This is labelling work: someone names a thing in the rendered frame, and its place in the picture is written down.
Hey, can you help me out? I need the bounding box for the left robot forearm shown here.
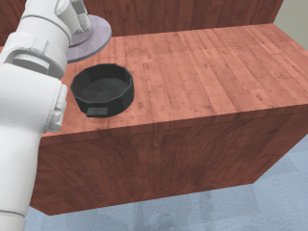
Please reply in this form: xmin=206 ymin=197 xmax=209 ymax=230
xmin=0 ymin=0 xmax=79 ymax=80

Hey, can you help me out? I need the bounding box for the pot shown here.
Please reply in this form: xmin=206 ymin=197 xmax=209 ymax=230
xmin=70 ymin=64 xmax=135 ymax=118

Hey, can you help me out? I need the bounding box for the left robot hand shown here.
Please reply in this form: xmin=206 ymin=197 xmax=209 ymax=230
xmin=71 ymin=0 xmax=90 ymax=35

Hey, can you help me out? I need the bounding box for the lid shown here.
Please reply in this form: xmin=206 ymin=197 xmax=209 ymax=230
xmin=66 ymin=14 xmax=112 ymax=64

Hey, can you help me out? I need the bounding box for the left robot upper arm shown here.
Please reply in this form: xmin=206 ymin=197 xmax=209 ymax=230
xmin=0 ymin=63 xmax=67 ymax=231

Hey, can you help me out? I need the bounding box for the table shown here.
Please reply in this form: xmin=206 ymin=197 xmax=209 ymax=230
xmin=0 ymin=0 xmax=308 ymax=217

